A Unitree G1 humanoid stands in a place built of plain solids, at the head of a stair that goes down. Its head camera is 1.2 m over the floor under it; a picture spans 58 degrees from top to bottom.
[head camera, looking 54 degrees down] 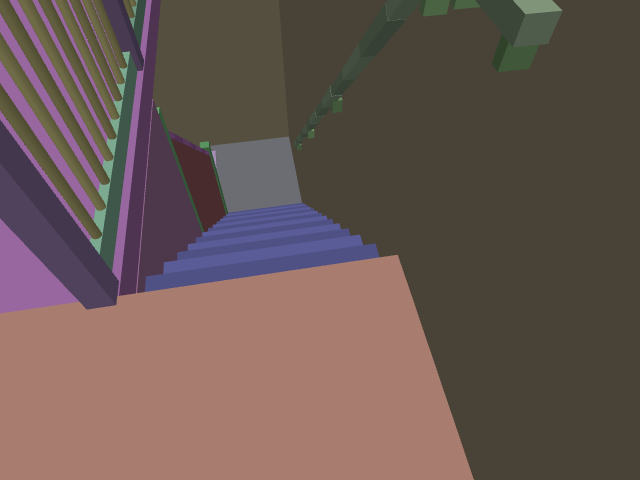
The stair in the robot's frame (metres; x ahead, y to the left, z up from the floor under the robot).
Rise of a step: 0.21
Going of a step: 0.20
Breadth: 0.90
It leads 10 degrees to the left of straight ahead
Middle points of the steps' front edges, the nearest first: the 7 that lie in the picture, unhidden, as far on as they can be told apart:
0.73 0.18 0.00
0.93 0.22 -0.21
1.13 0.25 -0.42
1.33 0.29 -0.63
1.53 0.32 -0.84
1.73 0.36 -1.05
1.93 0.39 -1.26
